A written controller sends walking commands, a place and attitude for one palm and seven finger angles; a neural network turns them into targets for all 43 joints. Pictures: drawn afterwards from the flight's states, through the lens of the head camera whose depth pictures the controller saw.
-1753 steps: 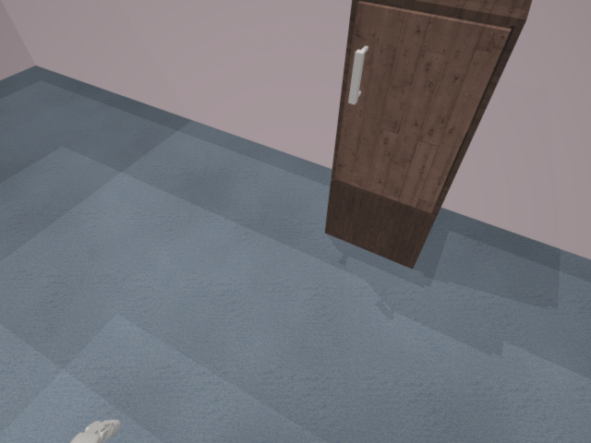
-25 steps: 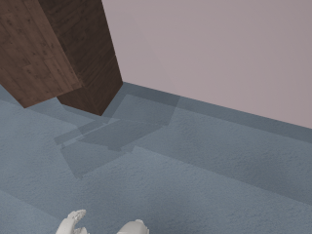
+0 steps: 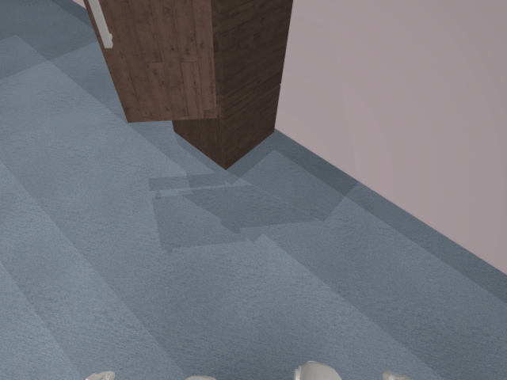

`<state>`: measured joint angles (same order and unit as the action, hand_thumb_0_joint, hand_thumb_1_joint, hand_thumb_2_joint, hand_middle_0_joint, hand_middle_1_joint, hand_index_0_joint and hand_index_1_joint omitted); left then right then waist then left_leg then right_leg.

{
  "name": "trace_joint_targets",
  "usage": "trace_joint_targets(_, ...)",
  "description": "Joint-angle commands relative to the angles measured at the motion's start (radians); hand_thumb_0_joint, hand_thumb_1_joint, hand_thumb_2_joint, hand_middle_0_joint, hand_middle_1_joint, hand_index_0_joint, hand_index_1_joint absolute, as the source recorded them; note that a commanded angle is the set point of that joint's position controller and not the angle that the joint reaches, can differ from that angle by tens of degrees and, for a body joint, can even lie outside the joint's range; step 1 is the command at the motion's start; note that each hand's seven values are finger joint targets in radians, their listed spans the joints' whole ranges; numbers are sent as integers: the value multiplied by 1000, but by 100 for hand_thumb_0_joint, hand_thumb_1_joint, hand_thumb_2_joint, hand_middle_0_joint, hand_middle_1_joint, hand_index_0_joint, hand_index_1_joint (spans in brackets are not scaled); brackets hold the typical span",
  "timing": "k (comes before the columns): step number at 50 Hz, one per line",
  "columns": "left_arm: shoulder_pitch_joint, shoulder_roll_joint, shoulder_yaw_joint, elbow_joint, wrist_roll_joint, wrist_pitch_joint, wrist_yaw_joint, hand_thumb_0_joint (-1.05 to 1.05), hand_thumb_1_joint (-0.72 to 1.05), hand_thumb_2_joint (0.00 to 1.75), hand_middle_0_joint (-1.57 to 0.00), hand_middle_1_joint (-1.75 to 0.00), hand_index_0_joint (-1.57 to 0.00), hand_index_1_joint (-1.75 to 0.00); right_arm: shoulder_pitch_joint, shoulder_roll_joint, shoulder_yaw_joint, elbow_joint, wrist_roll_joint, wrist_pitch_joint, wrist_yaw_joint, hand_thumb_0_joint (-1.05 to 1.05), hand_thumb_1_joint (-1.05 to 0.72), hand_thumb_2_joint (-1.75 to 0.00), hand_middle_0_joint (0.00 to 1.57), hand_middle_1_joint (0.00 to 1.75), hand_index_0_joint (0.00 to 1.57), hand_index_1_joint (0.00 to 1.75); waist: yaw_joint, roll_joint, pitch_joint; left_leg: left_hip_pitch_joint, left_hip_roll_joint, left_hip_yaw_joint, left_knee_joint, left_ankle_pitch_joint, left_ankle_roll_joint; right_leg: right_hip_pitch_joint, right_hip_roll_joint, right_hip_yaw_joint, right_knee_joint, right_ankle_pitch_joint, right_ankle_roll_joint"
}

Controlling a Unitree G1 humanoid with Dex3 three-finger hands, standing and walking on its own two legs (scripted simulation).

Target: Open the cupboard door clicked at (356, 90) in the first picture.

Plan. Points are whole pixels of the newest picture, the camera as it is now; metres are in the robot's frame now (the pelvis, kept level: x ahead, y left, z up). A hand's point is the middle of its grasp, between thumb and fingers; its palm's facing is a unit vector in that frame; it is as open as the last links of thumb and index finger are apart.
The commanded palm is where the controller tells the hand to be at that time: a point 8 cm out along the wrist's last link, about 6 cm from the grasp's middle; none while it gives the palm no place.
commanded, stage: turn to face it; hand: left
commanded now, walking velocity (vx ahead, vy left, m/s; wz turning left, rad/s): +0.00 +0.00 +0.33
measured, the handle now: (101, 18) +1.00 +0.53 +0.01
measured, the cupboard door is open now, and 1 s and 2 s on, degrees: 50 50 50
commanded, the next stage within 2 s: take the last steps up to it in 0.26 s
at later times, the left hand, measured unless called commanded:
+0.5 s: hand out of the picture +0.00 +0.15 -0.16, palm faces +0.25 -0.94 -0.22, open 7.3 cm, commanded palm none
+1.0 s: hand out of the picture +0.11 +0.26 -0.16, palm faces +0.29 -0.94 -0.17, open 7.3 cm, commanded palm none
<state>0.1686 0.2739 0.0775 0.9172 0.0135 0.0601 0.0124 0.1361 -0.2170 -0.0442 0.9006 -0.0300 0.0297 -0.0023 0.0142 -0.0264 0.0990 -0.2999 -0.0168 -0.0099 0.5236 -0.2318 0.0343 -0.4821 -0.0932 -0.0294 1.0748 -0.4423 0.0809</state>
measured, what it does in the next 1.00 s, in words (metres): walks ahead, turning left: right foot, then left foot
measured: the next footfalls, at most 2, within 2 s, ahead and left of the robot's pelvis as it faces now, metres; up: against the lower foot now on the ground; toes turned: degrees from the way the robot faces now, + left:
right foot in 0.20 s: +0.05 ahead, -0.15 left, +0.00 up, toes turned +1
left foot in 0.64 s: +0.03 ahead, +0.10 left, +0.00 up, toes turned +19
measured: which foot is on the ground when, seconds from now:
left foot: down 0.00-0.20, up 0.22-0.62, down 0.64-1.00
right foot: up 0.00-0.18, down 0.20-0.64, up 0.66-1.00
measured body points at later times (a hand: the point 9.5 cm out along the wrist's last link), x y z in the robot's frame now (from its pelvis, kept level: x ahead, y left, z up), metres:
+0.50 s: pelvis +0.01 -0.04 +0.01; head +0.04 -0.04 +0.45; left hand -0.01 +0.20 -0.14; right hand +0.12 -0.28 -0.15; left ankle -0.03 +0.08 -0.69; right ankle +0.01 -0.15 -0.74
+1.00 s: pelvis +0.08 +0.06 +0.01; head +0.11 +0.09 +0.46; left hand +0.10 +0.31 -0.15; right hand +0.09 -0.16 -0.14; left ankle -0.01 +0.09 -0.74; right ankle +0.19 -0.05 -0.67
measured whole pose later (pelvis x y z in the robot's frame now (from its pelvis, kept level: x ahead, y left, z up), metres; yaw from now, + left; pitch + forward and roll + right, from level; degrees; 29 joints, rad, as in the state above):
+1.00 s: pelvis +0.08 +0.06 +0.01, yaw +16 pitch +0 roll +0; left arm 0.15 0.20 0.05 1.02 0.02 0.01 -0.01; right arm 0.41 -0.13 -0.01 1.09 -0.03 -0.05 -0.02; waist -0.01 -0.03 0.05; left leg 0.02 -0.08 0.07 0.24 -0.27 0.10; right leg -0.60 -0.09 -0.06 0.98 -0.18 0.02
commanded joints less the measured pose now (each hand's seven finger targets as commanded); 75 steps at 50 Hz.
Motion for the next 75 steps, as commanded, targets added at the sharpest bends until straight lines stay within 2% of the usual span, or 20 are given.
trace_joint_targets(1,-5,38,2,-80,3,-21,-6,0,90,90,-20,-30,-20,-30,45,-202,-52,-40,2,-13,-14,0,-90,-90,20,30,20,30,-34,156,-140,98,240,-236,-200,200,130,20,18,3,-113,16,-4)
trace_joint_targets(8,102,44,2,-49,-3,-48,2,0,90,90,-20,-30,-20,-30,4,-178,-51,-38,11,-2,-8,0,-90,-90,20,30,20,30,19,133,-154,-52,164,-246,-80,156,69,359,68,-25,-601,201,-26)
trace_joint_targets(10,136,180,29,-44,17,-66,15,0,90,90,-20,-30,-20,-30,8,-72,-35,-65,24,-4,-1,0,-90,-90,20,30,20,30,35,-267,-141,-281,-55,-17,256,-246,-55,478,-294,368,-811,255,-165)
trace_joint_targets(11,133,190,22,-56,12,-65,16,0,90,90,-20,-30,-20,-30,-22,-115,-43,-69,18,5,2,0,-90,-90,20,30,20,30,48,-235,-116,-249,-24,-50,470,-376,-52,331,-388,395,-835,297,-246)
trace_joint_targets(16,47,66,-5,-61,3,-77,16,0,90,90,-20,-30,-20,-30,25,-79,-41,6,14,24,12,0,-90,-90,20,30,20,30,-20,-184,-96,-245,16,-20,619,-184,-80,352,-188,88,-752,573,-197)
trace_joint_targets(19,119,75,0,-31,9,-84,19,0,90,90,-20,-30,-20,-30,-4,-49,-29,16,18,18,11,0,-90,-90,20,30,20,30,13,-140,-126,-213,15,25,455,-207,-90,448,-204,64,-730,668,-200)
trace_joint_targets(25,220,110,25,41,18,-96,5,0,90,90,-20,-30,-20,-30,-83,-44,-20,1,14,-6,27,0,-90,-90,20,30,20,30,70,-149,-75,-210,36,65,257,-238,-75,482,-295,142,-801,321,-230)
trace_joint_targets(29,151,123,33,50,18,-92,-3,0,90,90,-20,-30,-20,-30,7,-41,-16,23,13,-24,30,0,-90,-90,20,30,20,30,10,-146,-74,28,23,107,13,-145,-53,318,-275,69,-757,119,-185)
trace_joint_targets(31,93,80,25,31,5,-81,-17,0,90,90,-20,-30,-20,-30,166,-117,-34,69,10,-38,14,0,-90,-90,20,30,20,30,-76,78,-112,353,78,7,-161,-138,-6,46,-149,-68,-523,-4,-96)
trace_joint_targets(32,70,15,9,-4,1,-79,-27,0,90,90,-20,-30,-20,-30,256,-212,-60,84,-2,-38,6,0,-90,-90,20,30,20,30,-114,389,-132,450,316,-331,-260,-256,88,-166,-8,-181,-215,-152,-37)
trace_joint_targets(34,-43,13,-1,-33,16,-82,-22,0,90,90,-20,-30,-20,-30,301,-196,-43,98,-2,-37,-11,0,-90,-90,20,30,20,30,-121,242,-50,329,380,-382,-340,-214,189,-265,-29,-26,41,-110,-76)
trace_joint_targets(39,58,-11,-10,57,16,-72,-35,0,90,90,-20,-30,-20,-30,212,-97,-7,81,9,-85,-21,0,-90,-90,20,30,20,30,-20,71,-5,227,253,-165,-368,105,125,-192,-38,6,84,178,-61)
trace_joint_targets(54,-221,-60,-38,-30,3,-82,-37,0,90,90,-20,-30,-20,-30,470,-35,23,239,-1,-104,-44,0,-90,-90,20,30,20,30,-83,105,35,420,259,-58,-267,685,96,-191,29,-63,-277,243,-105)
trace_joint_targets(58,-53,-35,-29,8,1,-95,-29,0,90,90,-20,-30,-20,-30,451,-59,20,255,6,-101,-48,0,-90,-90,20,30,20,30,6,98,-58,357,224,-7,-49,1050,44,167,129,-123,-448,206,-153)
trace_joint_targets(60,238,42,6,90,6,-108,-16,0,90,90,-20,-30,-20,-30,381,-65,7,224,29,-105,-41,0,-90,-90,20,30,20,30,132,31,-189,34,137,47,321,773,-5,652,-5,53,-511,408,-237)
trace_joint_targets(61,345,117,27,119,5,-112,-8,0,90,90,-20,-30,-20,-30,392,-20,7,196,41,-111,-39,0,-90,-90,20,30,20,30,141,-152,-283,-235,-35,96,673,-138,-32,848,-319,506,-625,574,-383)
trace_joint_targets(62,307,127,25,109,-15,-107,0,0,90,90,-20,-30,-20,-30,344,-53,-1,176,36,-100,-34,0,-90,-90,20,30,20,30,111,-67,-229,-276,5,1,833,-337,-9,700,-404,579,-751,469,-433)
trace_joint_targets(64,129,26,2,68,-11,-107,10,0,90,90,-20,-30,-20,-30,223,3,-5,145,19,-79,-19,0,-90,-90,20,30,20,30,43,-15,36,-310,102,-43,760,-193,-10,338,-300,387,-855,256,-340)
trace_joint_targets(68,100,-38,-12,77,-2,-139,4,0,90,90,-20,-30,-20,-30,300,67,2,173,2,-50,1,0,-90,-90,20,30,20,30,-40,-66,-56,-161,125,25,517,-80,-47,234,-168,117,-886,362,-253)
trace_joint_targets(75,182,13,-1,137,5,-146,-11,0,90,90,-20,-30,-20,-30,65,53,-5,88,7,-68,23,0,-90,-90,20,30,20,30,17,-109,-43,-176,84,95,177,12,-66,356,-159,91,-840,471,-246)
